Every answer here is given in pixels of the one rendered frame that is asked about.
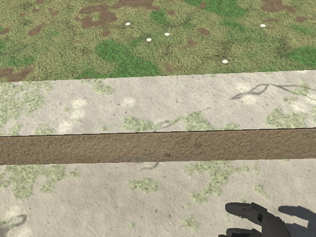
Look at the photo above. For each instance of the robot right hand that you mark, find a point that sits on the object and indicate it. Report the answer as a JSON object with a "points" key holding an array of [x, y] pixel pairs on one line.
{"points": [[272, 226]]}

